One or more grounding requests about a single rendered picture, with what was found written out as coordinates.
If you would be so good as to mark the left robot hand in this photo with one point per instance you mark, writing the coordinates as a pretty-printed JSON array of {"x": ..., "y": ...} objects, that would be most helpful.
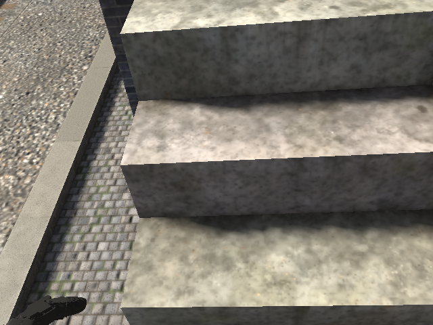
[{"x": 46, "y": 310}]

